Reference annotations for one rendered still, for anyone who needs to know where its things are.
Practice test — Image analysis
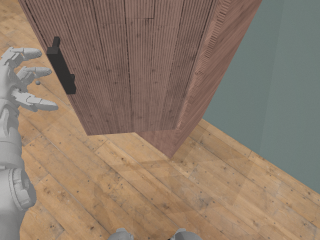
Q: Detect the handle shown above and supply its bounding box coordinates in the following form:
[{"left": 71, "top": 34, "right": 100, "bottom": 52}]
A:
[{"left": 46, "top": 36, "right": 76, "bottom": 95}]

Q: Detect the robot shin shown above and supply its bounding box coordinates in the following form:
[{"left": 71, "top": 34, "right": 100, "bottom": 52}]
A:
[
  {"left": 116, "top": 228, "right": 127, "bottom": 233},
  {"left": 174, "top": 228, "right": 186, "bottom": 235}
]

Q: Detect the left robot forearm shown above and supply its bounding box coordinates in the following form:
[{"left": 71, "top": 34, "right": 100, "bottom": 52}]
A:
[{"left": 0, "top": 98, "right": 25, "bottom": 172}]

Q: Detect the right robot shin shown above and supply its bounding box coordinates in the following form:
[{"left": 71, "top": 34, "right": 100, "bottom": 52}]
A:
[{"left": 174, "top": 228, "right": 186, "bottom": 235}]

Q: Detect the robot left upper arm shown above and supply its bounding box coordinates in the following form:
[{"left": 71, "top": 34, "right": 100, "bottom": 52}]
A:
[{"left": 0, "top": 168, "right": 37, "bottom": 240}]

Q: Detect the robot left hand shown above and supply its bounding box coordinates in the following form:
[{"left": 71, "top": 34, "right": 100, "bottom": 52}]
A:
[{"left": 0, "top": 47, "right": 59, "bottom": 112}]

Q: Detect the left robot shin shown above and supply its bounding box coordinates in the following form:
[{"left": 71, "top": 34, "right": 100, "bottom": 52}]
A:
[{"left": 116, "top": 228, "right": 127, "bottom": 233}]

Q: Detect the cupboard door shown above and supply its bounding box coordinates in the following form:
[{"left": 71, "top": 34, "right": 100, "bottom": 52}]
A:
[{"left": 18, "top": 0, "right": 218, "bottom": 136}]

